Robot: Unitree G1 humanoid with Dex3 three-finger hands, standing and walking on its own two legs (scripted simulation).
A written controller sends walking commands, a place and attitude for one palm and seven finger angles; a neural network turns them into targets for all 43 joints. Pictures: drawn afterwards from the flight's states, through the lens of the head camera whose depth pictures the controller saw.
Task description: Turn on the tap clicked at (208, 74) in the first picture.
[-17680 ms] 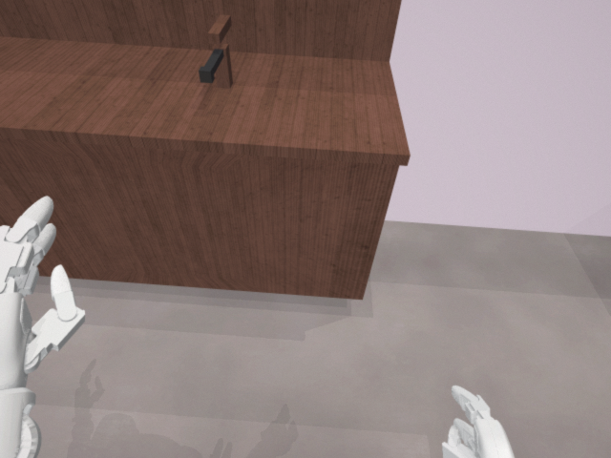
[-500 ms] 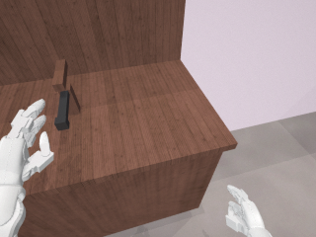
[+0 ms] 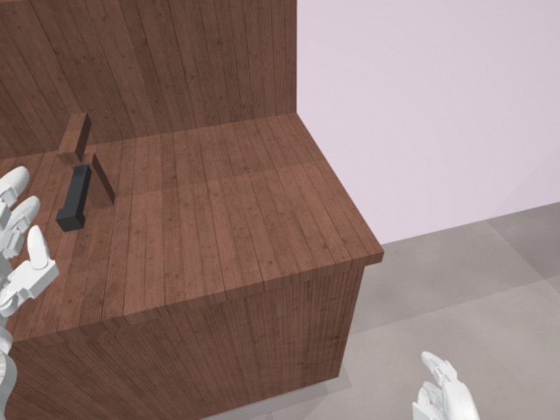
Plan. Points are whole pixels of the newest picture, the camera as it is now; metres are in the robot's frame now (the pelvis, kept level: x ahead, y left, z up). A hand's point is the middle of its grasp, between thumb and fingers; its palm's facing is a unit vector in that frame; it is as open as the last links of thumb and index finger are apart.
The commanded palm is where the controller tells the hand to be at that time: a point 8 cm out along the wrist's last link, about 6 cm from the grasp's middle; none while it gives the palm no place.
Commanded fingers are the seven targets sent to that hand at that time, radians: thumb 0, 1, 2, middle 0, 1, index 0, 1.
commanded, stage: turn the palm inward beside the body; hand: left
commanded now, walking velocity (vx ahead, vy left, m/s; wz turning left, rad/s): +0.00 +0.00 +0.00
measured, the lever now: (71, 218) +0.36 +0.37 +0.11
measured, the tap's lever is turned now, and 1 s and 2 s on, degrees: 0 0 0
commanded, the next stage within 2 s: reach beside the lever's end, fingers flat in 1.42 s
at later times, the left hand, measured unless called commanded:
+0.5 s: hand (28, 297) +0.19 +0.29 +0.17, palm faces +0.47 -0.87 -0.17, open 7.4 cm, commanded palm +0.14 +0.32 +0.18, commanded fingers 0.00 0.90 0.90 -0.20 -0.30 -0.20 -0.30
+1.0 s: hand (33, 316) +0.17 +0.28 +0.16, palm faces +0.50 -0.86 -0.12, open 7.4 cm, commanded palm +0.11 +0.31 +0.18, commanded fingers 0.00 0.90 0.90 -0.20 -0.30 -0.20 -0.30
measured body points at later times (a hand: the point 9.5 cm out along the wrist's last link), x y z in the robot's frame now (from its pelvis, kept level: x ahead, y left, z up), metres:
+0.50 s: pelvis +0.00 +0.04 +0.01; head -0.02 +0.02 +0.45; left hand +0.16 +0.33 +0.18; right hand +0.23 -0.17 -0.05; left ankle +0.06 +0.15 -0.71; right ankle -0.01 -0.04 -0.71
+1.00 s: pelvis -0.01 +0.04 +0.01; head -0.04 +0.02 +0.46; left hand +0.14 +0.32 +0.17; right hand +0.22 -0.16 -0.05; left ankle +0.06 +0.15 -0.71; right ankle -0.01 -0.04 -0.71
